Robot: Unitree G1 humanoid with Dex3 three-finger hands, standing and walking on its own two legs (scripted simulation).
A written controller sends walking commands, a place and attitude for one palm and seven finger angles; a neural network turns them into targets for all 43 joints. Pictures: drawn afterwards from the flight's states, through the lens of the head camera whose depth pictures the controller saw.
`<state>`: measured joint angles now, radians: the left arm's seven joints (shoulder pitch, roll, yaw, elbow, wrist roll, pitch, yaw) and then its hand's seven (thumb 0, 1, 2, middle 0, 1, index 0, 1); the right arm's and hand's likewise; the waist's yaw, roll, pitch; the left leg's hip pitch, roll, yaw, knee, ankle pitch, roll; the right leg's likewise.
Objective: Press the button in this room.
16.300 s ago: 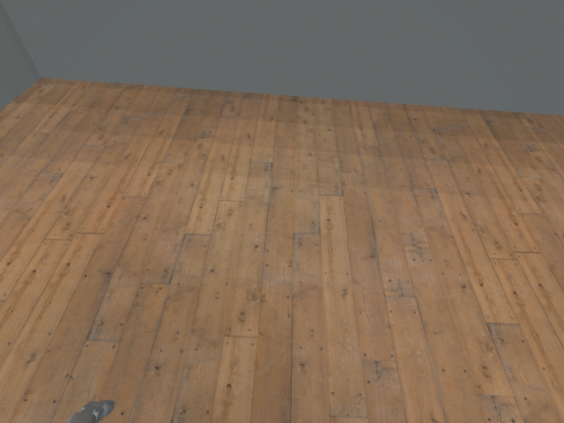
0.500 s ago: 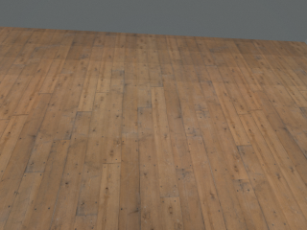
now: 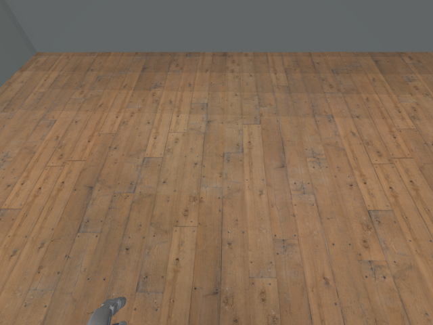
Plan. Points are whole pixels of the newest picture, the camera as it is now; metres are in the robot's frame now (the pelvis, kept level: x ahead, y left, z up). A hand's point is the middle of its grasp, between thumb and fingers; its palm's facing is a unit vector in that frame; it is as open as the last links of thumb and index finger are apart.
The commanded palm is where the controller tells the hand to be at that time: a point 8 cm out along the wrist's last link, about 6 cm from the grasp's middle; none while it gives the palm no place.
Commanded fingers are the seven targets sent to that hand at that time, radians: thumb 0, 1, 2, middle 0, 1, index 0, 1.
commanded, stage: turn or walk to find it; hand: left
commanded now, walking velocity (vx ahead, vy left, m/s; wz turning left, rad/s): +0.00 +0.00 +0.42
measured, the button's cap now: out of the picture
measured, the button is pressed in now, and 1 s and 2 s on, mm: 0 0 0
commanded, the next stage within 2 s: stand and wait in 0.24 s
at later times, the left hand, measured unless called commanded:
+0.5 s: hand out of the picture -0.08 +0.19 -0.17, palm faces +0.21 -0.95 -0.22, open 7.3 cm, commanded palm none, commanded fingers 0.00 0.90 0.90 -0.20 -0.30 -0.20 -0.30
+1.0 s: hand out of the picture +0.01 +0.18 -0.15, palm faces -0.06 -0.95 -0.30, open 7.3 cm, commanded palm none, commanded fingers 0.00 0.90 0.90 -0.20 -0.30 -0.20 -0.30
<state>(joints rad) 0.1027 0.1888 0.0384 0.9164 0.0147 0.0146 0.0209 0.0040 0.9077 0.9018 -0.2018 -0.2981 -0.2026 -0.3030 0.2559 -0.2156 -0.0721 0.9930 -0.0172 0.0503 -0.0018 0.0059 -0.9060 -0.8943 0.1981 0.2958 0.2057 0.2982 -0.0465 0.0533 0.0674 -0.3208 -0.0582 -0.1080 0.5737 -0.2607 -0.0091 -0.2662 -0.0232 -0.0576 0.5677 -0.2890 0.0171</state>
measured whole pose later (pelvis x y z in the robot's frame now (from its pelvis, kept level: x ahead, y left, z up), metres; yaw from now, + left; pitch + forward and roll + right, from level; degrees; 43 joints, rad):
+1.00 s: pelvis -0.07 -0.02 +0.00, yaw -8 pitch -1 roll +2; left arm 0.19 0.20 0.07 0.96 0.03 0.02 0.01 0.00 0.91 0.90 -0.20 -0.30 -0.20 -0.30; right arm 0.14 -0.25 -0.09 1.00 -0.02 0.07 -0.02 0.01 -0.91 -0.89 0.19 0.30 0.20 0.30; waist 0.02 0.05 0.12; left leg -0.44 0.07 0.04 1.12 -0.44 -0.05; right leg -0.29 0.00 -0.06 0.57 -0.27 -0.06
